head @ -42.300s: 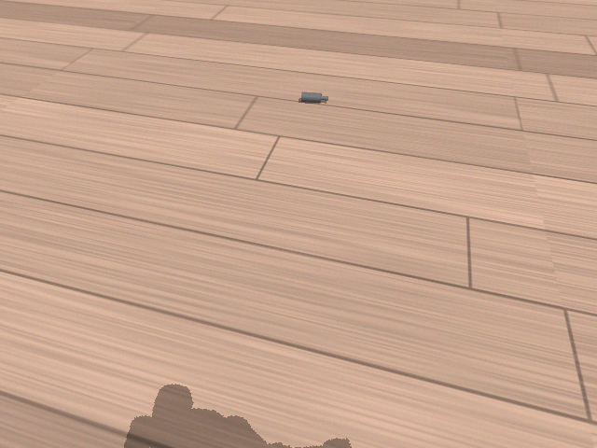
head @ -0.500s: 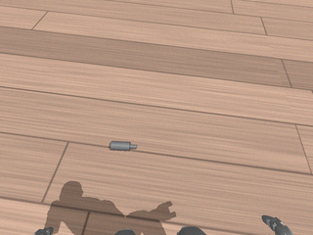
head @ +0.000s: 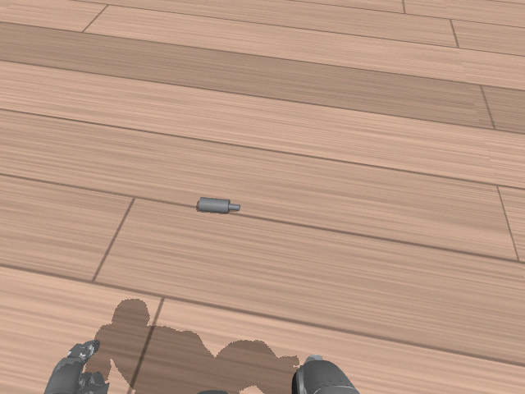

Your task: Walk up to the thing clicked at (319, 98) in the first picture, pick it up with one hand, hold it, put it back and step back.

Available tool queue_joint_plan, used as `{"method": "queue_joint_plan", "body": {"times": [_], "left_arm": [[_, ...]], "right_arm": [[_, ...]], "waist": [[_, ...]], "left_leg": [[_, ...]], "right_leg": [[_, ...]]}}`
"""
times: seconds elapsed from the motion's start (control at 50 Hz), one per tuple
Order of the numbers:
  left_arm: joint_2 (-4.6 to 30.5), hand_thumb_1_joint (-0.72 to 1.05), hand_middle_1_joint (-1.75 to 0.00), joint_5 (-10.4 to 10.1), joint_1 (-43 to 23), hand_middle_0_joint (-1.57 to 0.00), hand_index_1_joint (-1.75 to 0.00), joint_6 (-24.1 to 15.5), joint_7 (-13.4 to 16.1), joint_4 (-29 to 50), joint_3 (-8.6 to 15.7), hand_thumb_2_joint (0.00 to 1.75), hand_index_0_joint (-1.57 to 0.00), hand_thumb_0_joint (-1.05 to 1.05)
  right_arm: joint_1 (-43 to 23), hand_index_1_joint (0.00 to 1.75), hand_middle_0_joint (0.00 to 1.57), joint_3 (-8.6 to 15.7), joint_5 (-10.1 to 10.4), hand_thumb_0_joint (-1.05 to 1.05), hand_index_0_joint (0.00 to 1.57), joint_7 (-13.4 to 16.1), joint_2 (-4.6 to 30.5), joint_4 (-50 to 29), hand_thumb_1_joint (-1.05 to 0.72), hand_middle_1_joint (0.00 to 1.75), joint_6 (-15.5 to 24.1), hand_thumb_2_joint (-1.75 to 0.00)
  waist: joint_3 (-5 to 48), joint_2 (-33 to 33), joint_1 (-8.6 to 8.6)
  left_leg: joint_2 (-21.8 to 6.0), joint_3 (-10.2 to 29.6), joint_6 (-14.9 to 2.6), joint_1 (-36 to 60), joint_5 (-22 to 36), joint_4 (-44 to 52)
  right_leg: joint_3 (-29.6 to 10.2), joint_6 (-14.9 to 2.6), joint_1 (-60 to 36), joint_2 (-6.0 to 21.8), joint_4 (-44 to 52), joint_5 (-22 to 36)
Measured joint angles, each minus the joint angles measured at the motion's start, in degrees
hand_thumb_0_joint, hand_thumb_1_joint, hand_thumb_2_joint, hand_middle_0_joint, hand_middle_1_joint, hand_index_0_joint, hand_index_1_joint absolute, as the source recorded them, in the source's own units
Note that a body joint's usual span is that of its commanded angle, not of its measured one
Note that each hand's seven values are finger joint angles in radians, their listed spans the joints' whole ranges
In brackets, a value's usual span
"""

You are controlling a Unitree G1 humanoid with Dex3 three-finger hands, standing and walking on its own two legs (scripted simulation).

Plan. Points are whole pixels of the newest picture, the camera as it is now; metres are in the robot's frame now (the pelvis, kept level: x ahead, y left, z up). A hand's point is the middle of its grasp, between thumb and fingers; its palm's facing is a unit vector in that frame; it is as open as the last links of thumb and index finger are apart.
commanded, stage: step back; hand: left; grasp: from above
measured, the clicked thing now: (220, 205) +0.88 +0.20 -0.72
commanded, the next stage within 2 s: stand in 1.52 s
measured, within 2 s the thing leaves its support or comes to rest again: neither
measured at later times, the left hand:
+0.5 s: hand out of the picture -0.11 +0.23 -0.12, palm faces -0.02 -0.90 -0.43, open 7.4 cm
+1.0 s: hand out of the picture -0.17 +0.22 -0.13, palm faces +0.03 -0.92 -0.40, open 7.4 cm
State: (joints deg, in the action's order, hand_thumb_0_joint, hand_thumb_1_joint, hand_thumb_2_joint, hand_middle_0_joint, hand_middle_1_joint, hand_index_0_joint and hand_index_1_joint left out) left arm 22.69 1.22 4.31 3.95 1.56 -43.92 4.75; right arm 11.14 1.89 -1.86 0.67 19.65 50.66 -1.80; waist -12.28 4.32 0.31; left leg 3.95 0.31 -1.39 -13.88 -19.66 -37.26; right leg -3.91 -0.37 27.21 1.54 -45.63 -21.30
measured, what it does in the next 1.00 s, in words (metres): walks backwards: right foot, then left foot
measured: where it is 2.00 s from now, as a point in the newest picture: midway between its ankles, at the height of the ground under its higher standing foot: outside the picture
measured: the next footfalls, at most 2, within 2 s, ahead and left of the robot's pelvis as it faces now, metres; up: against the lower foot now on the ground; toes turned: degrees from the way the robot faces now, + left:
right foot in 0.30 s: -0.13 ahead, -0.16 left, +0.00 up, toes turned -2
left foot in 0.64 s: -0.17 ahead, +0.09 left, +0.00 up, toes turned +0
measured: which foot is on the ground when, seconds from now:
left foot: down 0.00-0.34, up 0.36-0.62, down 0.64-0.98, up 1.00-1.00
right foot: up 0.00-0.28, down 0.30-0.68, up 0.70-0.92, down 0.94-1.00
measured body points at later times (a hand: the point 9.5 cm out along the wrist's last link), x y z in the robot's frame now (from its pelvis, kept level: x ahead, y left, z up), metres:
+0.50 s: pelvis -0.17 -0.04 +0.01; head -0.14 -0.07 +0.46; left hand -0.11 +0.28 -0.09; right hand -0.08 -0.36 -0.12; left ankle -0.15 +0.12 -0.65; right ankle -0.17 -0.16 -0.72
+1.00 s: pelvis -0.21 -0.05 +0.01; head -0.20 -0.06 +0.46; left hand -0.17 +0.27 -0.11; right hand -0.14 -0.37 -0.12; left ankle -0.22 +0.09 -0.71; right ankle -0.18 -0.16 -0.72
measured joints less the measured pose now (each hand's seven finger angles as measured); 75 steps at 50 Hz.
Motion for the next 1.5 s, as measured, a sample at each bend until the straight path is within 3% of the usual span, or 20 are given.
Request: {"method": "queue_joint_plan", "body": {"times": [0.04, 0.12, 0.2, 0.3, 0.34, 0.36, 0.4, 0.44, 0.5, 0.62, 0.68, 0.76, 0.9, 0.98, 1.06, 1.14, 1.24, 1.32, 1.46, 1.5], "left_arm": [[-0.77, 0.91, -0.30, -0.09, 0.57, -0.20, -0.30, 0.66, -0.09, -1.41, -0.32, 0.89, -0.20, 0.01], [-0.71, 0.91, -0.30, -0.72, 3.24, -0.20, -0.30, 0.61, -0.78, -2.32, -0.22, 0.89, -0.20, 0.01], [0.02, 0.91, -0.30, -0.37, 5.53, -0.20, -0.30, 0.18, -0.85, -3.46, 0.02, 0.89, -0.20, 0.01], [0.16, 0.91, -0.30, -0.20, 6.92, -0.20, -0.30, -0.82, -0.92, -5.60, -0.45, 0.89, -0.20, 0.01], [-1.89, 0.91, -0.30, 0.29, 6.23, -0.20, -0.30, -1.28, -1.03, -7.50, -0.69, 0.89, -0.20, 0.01], [-2.51, 0.91, -0.30, 0.60, 6.75, -0.20, -0.30, -1.36, -1.38, -7.65, -0.92, 0.89, -0.20, 0.01], [-2.54, 0.91, -0.30, 0.97, 8.35, -0.20, -0.30, -1.30, -1.74, -7.48, -1.19, 0.89, -0.20, 0.01], [-2.60, 0.91, -0.30, 1.11, 9.50, -0.20, -0.30, -1.25, -1.51, -7.76, -1.19, 0.89, -0.20, 0.01], [-2.85, 0.90, -0.30, 1.31, 9.59, -0.20, -0.30, -1.76, -1.23, -8.01, -0.87, 0.89, -0.20, 0.01], [-1.54, 0.90, -0.30, 1.83, 7.79, -0.20, -0.30, -3.45, -1.55, -6.20, -0.19, 0.89, -0.20, 0.01], [0.31, 0.90, -0.30, 1.41, 7.24, -0.20, -0.30, -3.00, -1.55, -6.47, 0.07, 0.89, -0.20, 0.01], [0.02, 0.91, -0.30, 0.58, 8.89, -0.20, -0.30, -2.29, -2.12, -9.83, -0.10, 0.89, -0.20, 0.01], [0.40, 0.91, -0.30, 0.28, 10.20, -0.20, -0.30, -3.31, -3.33, -12.04, 0.21, 0.89, -0.20, 0.01], [-1.11, 0.91, -0.30, 0.75, 10.87, -0.20, -0.30, -4.75, -2.68, -13.06, 0.26, 0.89, -0.20, 0.01], [-2.83, 0.91, -0.30, 1.29, 11.44, -0.20, -0.30, -5.97, -2.25, -12.66, -0.12, 0.89, -0.20, 0.01], [-3.86, 0.91, -0.30, 0.66, 11.84, -0.20, -0.30, -7.13, -1.87, -12.44, -0.88, 0.89, -0.20, 0.01], [-3.24, 0.90, -0.30, 0.41, 10.95, -0.20, -0.30, -6.92, -1.41, -12.18, -1.43, 0.89, -0.20, 0.01], [-2.14, 0.90, -0.30, -0.26, 8.75, -0.20, -0.30, -5.89, -0.96, -11.40, -1.84, 0.89, -0.20, 0.01], [-1.17, 0.91, -0.30, -1.23, 4.91, -0.20, -0.30, -4.55, -0.58, -11.86, -2.58, 0.89, -0.20, 0.01], [-1.40, 0.91, -0.30, -0.93, 4.57, -0.20, -0.30, -4.97, -0.60, -12.72, -2.66, 0.89, -0.20, 0.01]], "right_arm": [[0.37, 0.30, 0.21, -0.37, -0.27, 0.00, 0.20, -0.31, 0.06, -0.14, -0.90, 0.30, 0.13, -0.89], [-0.54, 0.30, 0.21, -0.52, -0.53, 0.00, 0.20, 0.04, 0.04, -0.47, -0.90, 0.30, 0.05, -0.89], [-3.22, 0.30, 0.21, -0.04, -0.14, 0.00, 0.20, 0.23, 0.70, -2.54, -0.90, 0.30, 0.34, -0.89], [-7.28, 0.30, 0.21, 0.10, 0.19, 0.00, 0.20, 0.02, 2.66, -5.09, -0.90, 0.30, -0.31, -0.89], [-8.47, 0.30, 0.21, 0.68, 0.68, 0.00, 0.20, 0.01, 4.40, -4.58, -0.90, 0.30, -1.04, -0.89], [-8.07, 0.30, 0.21, 0.97, 0.85, 0.00, 0.20, 0.19, 4.57, -4.15, -0.90, 0.30, -1.43, -0.90], [-6.28, 0.30, 0.20, 1.21, 1.04, 0.00, 0.20, 0.61, 3.68, -3.03, -0.90, 0.30, -2.08, -0.90], [-4.55, 0.30, 0.20, 0.97, 1.25, 0.00, 0.20, 0.33, 3.35, -1.96, -0.90, 0.30, -2.16, -0.90], [-1.62, 0.30, 0.20, 0.89, 1.19, 0.00, 0.20, 0.20, 3.85, -0.90, -0.90, 0.30, -1.42, -0.90], [3.47, 0.30, 0.20, 0.92, 0.27, 0.00, 0.20, -0.61, 3.55, 3.50, -0.90, 0.30, -0.57, -0.90], [3.78, 0.30, 0.20, 1.09, -0.41, 0.01, 0.20, -1.09, 1.20, 5.82, -0.90, 0.30, 0.43, -0.90], [5.22, 0.30, 0.21, 0.72, -0.74, 0.01, 0.20, -1.66, 0.33, 5.74, -0.90, 0.30, 1.91, -0.89], [3.86, 0.30, 0.21, 0.84, -0.82, 0.00, 0.20, -2.12, 0.60, 4.34, -0.90, 0.30, 2.71, -0.89], [2.56, 0.30, 0.21, 1.45, -0.25, 0.00, 0.20, -1.72, 2.56, 3.90, -0.90, 0.30, 1.47, -0.89], [2.47, 0.30, 0.20, 1.52, 0.16, 0.00, 0.20, -0.85, 2.94, 4.48, -0.90, 0.30, 0.92, -0.90], [1.60, 0.30, 0.20, 1.41, 0.50, 0.00, 0.20, -1.11, 3.51, 4.51, -0.90, 0.30, 1.77, -0.90], [0.16, 0.30, 0.20, 1.12, 0.44, 0.00, 0.20, -1.23, 2.76, 4.59, -0.90, 0.30, 1.70, -0.90], [-1.44, 0.30, 0.20, 0.91, 0.53, 0.00, 0.20, -0.89, 1.40, 5.37, -0.90, 0.30, 1.91, -0.90], [-5.98, 0.30, 0.20, -0.68, 0.73, 0.00, 0.20, -0.85, -1.37, 6.18, -0.90, 0.30, 1.74, -0.90], [-7.48, 0.30, 0.21, -0.96, 0.94, 0.00, 0.20, -0.85, -1.46, 6.55, -0.90, 0.30, 1.56, -0.89]], "waist": [[1.03, -2.03, -1.58], [3.34, -2.30, -0.64], [3.29, -1.89, 0.26], [2.10, -2.99, 1.45], [0.79, -7.96, 0.47], [1.33, -8.96, 0.10], [3.52, -7.00, 1.76], [4.99, -5.44, 2.53], [6.60, -6.09, 1.46], [8.02, -7.34, 0.77], [7.22, -2.86, 1.34], [9.91, -3.13, -0.50], [9.84, -2.95, -1.04], [9.38, -6.13, -0.32], [9.58, -6.99, 1.36], [8.35, -7.78, 1.97], [6.80, -7.38, 1.89], [5.44, -5.83, 1.36], [5.76, -3.44, 1.66], [6.17, -4.17, 1.35]], "left_leg": [[-2.05, 2.06, -0.28, -1.29, 1.33, 0.25], [-4.37, 1.77, 0.23, -2.92, 5.93, 4.68], [-5.48, 0.78, 0.49, -5.92, 8.90, 5.41], [-7.34, -1.04, 1.94, -11.22, 10.58, 1.39], [-9.46, 2.02, 1.38, -12.74, 10.77, -0.79], [-8.38, 4.05, 0.95, -13.73, 6.34, -2.39], [-3.84, 5.41, 1.44, -15.77, -4.00, -10.93], [-0.34, 6.37, 1.43, -16.18, -6.12, -19.12], [1.44, 7.76, 1.69, -14.65, -4.54, -24.51], [-2.66, 3.54, 2.47, -3.04, -8.87, -6.58], [-0.83, 0.55, 1.12, 2.24, 0.84, 3.81], [-2.00, 1.11, -1.13, 2.54, 0.63, 5.25], [-3.96, 0.95, 0.56, 2.52, 3.02, 7.28], [-6.43, 1.77, 0.71, 0.40, -1.67, 0.76], [-2.86, 4.67, 0.05, -5.67, -8.07, -12.90], [-2.72, 5.34, 0.44, -9.53, -4.03, -14.49], [-5.09, 3.22, 1.07, -8.57, -1.21, -4.91], [-5.08, 0.24, 1.17, -4.69, 8.25, 4.05], [-5.43, -1.80, 1.16, -5.71, 5.72, 1.79], [-6.38, -1.78, 1.44, -5.73, 5.33, 1.30]], "right_leg": [[-1.66, -0.14, 1.59, -4.53, -10.58, -6.99], [-5.12, -0.11, 1.60, -8.35, -24.45, -5.95], [-4.47, 1.91, -4.68, -6.21, -18.55, -6.61], [0.33, 1.47, -14.86, -1.85, 6.42, -3.96], [2.94, 0.54, -16.05, -4.57, 8.87, -1.68], [3.74, 0.22, -15.48, -4.75, 8.38, -1.20], [2.23, -0.52, -13.31, -2.73, 6.98, -0.69], [0.93, -0.73, -12.62, -0.88, 8.29, 1.03], [2.15, -0.26, -11.61, 0.15, 10.51, 3.53], [6.41, -0.59, -9.42, 0.56, 9.07, 4.12], [4.70, -0.67, -8.52, 3.06, 5.32, 1.32], [3.54, -0.74, -5.70, 0.08, -2.31, -5.60], [4.22, -0.19, -7.74, -0.40, 3.75, -3.60], [6.43, -1.15, -12.49, -2.65, 12.73, 6.10], [7.10, -2.17, -13.63, -2.51, 12.80, 4.53], [7.42, -1.68, -16.43, -2.06, 16.55, 5.57], [7.83, -1.22, -16.96, -1.28, 15.28, 3.71], [8.27, -0.04, -15.48, 0.31, 9.60, -0.18], [4.38, -0.98, -14.36, -0.17, 9.29, -0.41], [4.31, 0.64, -15.12, -0.97, 10.90, 0.84]]}}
